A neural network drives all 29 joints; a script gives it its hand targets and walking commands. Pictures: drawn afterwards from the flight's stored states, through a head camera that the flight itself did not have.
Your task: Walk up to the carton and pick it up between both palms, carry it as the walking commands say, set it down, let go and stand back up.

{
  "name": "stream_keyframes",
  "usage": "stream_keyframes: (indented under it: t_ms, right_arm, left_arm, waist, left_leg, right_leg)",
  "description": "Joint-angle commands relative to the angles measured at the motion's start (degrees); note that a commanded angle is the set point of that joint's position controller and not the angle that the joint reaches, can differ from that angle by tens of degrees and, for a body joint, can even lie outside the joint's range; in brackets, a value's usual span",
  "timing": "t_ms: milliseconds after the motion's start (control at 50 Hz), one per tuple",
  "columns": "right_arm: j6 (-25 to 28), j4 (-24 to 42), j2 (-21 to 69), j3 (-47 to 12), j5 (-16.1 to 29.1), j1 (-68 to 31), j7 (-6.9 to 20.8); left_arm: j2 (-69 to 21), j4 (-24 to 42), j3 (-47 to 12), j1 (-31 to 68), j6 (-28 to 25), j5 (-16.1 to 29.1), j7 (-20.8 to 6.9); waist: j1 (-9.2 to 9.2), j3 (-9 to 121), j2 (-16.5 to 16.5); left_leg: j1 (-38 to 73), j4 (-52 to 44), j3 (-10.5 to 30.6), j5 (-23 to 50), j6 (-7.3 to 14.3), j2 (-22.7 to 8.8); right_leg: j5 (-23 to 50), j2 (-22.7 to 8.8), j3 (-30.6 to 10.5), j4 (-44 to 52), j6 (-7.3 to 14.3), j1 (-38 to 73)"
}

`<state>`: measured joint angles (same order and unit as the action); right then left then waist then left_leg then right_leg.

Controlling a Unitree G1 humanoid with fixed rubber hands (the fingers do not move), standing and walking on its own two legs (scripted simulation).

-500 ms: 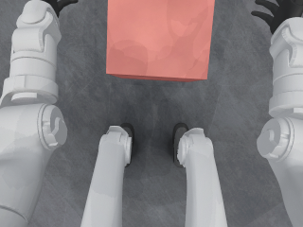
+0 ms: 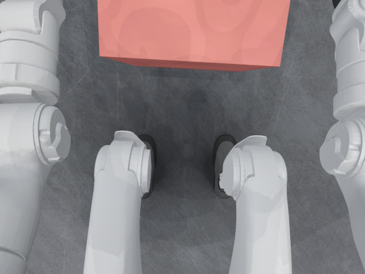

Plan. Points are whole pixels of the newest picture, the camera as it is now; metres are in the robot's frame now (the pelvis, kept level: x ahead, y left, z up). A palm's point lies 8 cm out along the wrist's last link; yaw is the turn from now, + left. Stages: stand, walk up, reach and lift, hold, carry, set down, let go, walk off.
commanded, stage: reach and lift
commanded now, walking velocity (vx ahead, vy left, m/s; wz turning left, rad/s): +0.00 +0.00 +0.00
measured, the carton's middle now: (191, 4) +0.56 +0.00 -0.28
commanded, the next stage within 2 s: none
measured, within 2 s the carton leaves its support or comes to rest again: leaves its support in 2.00 s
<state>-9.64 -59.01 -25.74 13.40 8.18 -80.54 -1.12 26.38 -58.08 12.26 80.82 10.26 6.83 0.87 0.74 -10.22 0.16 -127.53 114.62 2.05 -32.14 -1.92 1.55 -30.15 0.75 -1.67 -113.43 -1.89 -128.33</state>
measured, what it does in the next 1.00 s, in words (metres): lowers itself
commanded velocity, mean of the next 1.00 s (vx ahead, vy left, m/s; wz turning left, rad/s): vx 0.00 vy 0.00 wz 0.00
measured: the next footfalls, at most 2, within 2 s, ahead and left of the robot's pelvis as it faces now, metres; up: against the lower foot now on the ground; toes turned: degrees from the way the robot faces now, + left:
none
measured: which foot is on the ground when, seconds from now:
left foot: down 0.00-1.00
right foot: down 0.00-1.00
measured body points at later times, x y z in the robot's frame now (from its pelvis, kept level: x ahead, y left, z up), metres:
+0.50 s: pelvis +0.00 +0.00 -0.06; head +0.38 +0.00 +0.18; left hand +0.58 +0.22 -0.23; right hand +0.57 -0.23 -0.23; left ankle +0.10 +0.13 -0.39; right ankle +0.11 -0.13 -0.39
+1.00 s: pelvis +0.00 +0.00 -0.05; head +0.37 +0.00 +0.18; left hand +0.57 +0.20 -0.23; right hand +0.57 -0.20 -0.23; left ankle +0.10 +0.13 -0.39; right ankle +0.11 -0.13 -0.39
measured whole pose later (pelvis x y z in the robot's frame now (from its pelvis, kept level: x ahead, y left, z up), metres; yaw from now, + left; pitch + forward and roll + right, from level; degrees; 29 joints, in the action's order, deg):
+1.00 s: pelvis +0.00 +0.00 -0.05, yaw +0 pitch +37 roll +0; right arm -5.0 -65.8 -24.4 7.0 12.7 -87.7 -5.1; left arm 25.1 -65.2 4.0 88.0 5.4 13.1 5.0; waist 0.3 -22.5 -0.3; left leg -129.6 126.5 1.9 -34.2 -2.3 2.1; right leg -32.2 0.8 -2.0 -125.5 -2.1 -130.5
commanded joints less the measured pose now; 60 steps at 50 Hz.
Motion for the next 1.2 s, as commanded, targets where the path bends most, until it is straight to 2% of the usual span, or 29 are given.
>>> stream_keyframes:
  t_ms: [0, 240, 400, 560, 860, 1020, 1180]
  right_arm:
    - [2.2, 5.2, -9.5, -0.2, 1.1, -14.8, -0.7]
    - [4.5, 1.8, -11.5, -3.5, 4.3, -17.8, -2.0]
    - [5.2, 3.2, -12.2, -3.9, 4.9, -17.8, -2.7]
    - [5.0, 0.0, -9.9, -4.7, 4.5, -16.7, -2.2]
    - [5.4, -0.4, -7.4, -5.6, 4.6, -21.4, -3.7]
    - [6.3, -1.6, -4.8, -5.5, 4.0, -22.3, -4.5]
    - [6.8, 0.0, -0.3, -8.6, 6.4, -25.5, -3.9]
  left_arm:
    - [9.1, 5.2, -0.1, 14.8, -2.1, 0.9, 0.7]
    - [10.3, 1.4, -4.0, 18.7, -4.9, 4.7, 2.6]
    - [10.9, 2.8, -4.7, 19.5, -5.4, 5.6, 3.4]
    - [8.6, -0.9, -5.3, 17.7, -5.3, 5.6, 2.9]
    - [5.5, -1.1, -6.8, 22.3, -5.7, 5.6, 4.1]
    - [0.8, -0.8, -9.5, 23.8, -6.1, 6.8, 4.4]
    - [-3.9, 1.0, -12.0, 25.7, -6.3, 8.1, 4.6]
  waist:
    - [0.34, 67.9, 0.5]
    - [0.26, 63.4, 0.1]
    - [0.5, 64.8, 0.5]
    - [0.14, 58.7, 0.0]
    - [-0.21, 60.3, -0.5]
    - [1.56, 61.1, 0.8]
    - [1.13, 63.0, 0.9]
  left_leg:
    - [33.1, -5.5, -5.5, 18.0, -0.2, -0.1]
    - [31.7, 2.3, -5.0, 18.0, -0.2, -1.2]
    - [33.0, 4.7, -5.1, 20.7, -0.1, -0.9]
    - [29.0, 3.7, -4.8, 17.8, -0.1, -0.7]
    - [29.7, 2.6, -5.2, 16.2, -0.1, -0.4]
    - [31.4, 1.9, -4.7, 17.7, -0.6, 0.2]
    - [34.5, 1.2, -4.4, 20.0, -0.3, 0.7]
  right_leg:
    - [19.1, 0.2, 5.2, 4.0, -0.3, 37.1]
    - [19.0, -1.3, 4.1, -4.1, 0.0, 34.8]
    - [22.0, -1.0, 3.9, -6.7, 0.1, 36.2]
    - [19.6, -1.0, 4.0, -6.2, 0.3, 33.6]
    - [18.2, -0.2, 4.4, -4.8, 0.3, 36.1]
    - [19.2, 0.3, 4.8, -4.0, 0.5, 36.0]
    - [20.6, 0.8, 5.1, -3.6, 0.7, 36.7]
